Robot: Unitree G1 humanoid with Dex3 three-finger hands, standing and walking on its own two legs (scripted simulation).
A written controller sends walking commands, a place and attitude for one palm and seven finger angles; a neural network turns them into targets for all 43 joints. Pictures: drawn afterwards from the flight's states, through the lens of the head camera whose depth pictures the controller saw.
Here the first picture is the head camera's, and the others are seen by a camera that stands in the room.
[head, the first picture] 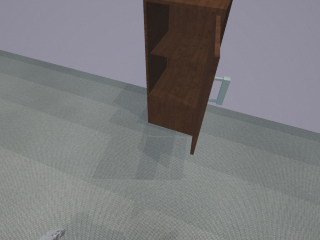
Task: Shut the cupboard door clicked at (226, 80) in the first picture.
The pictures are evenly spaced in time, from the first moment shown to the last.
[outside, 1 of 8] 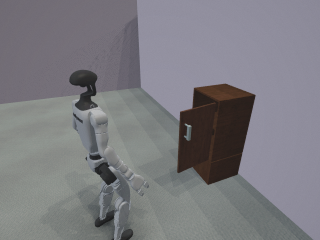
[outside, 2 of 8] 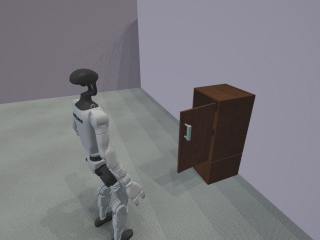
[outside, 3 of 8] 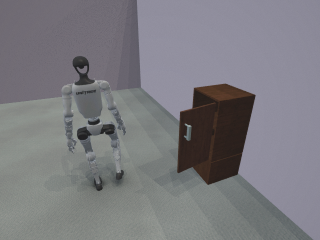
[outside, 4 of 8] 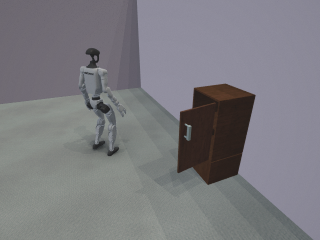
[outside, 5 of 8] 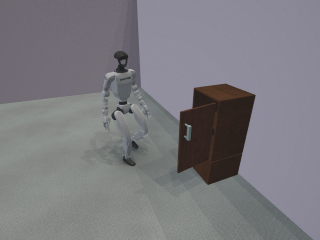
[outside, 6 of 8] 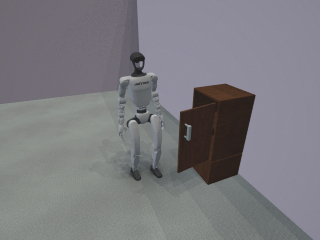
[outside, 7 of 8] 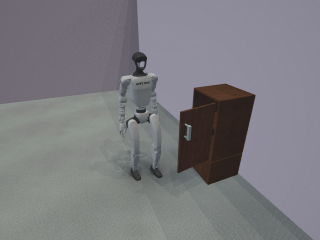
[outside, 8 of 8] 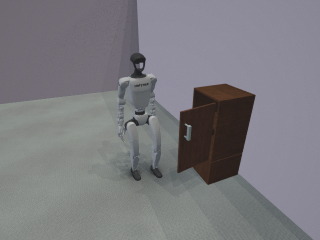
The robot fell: no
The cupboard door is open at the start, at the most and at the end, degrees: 99 99 99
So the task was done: no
